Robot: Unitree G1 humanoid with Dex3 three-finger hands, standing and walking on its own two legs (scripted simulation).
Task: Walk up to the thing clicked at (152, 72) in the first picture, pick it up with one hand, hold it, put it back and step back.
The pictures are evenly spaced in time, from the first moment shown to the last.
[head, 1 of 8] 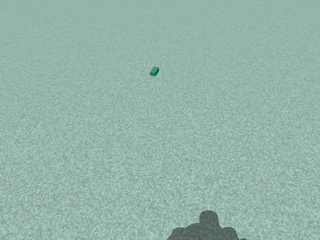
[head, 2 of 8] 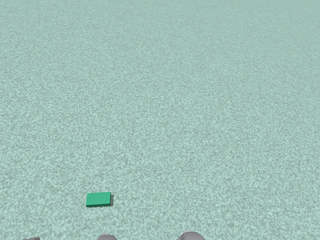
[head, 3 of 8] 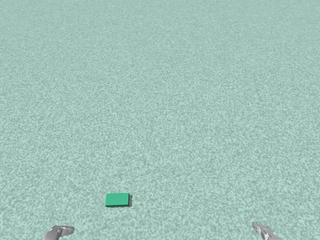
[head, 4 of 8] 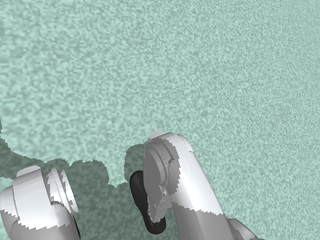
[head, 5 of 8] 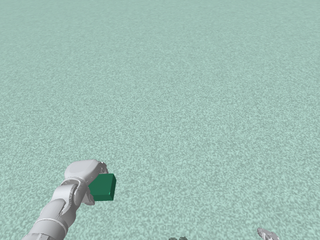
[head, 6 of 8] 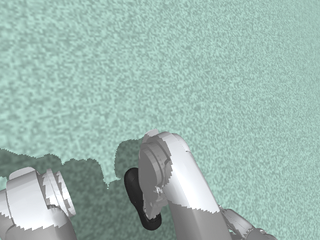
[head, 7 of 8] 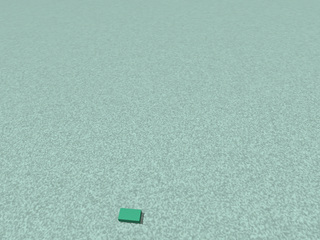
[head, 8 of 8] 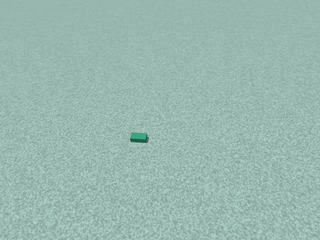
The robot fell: no
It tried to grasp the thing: yes
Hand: left
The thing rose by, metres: 0.69
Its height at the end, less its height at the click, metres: +0.00
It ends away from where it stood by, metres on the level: 0.01
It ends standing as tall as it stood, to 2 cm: yes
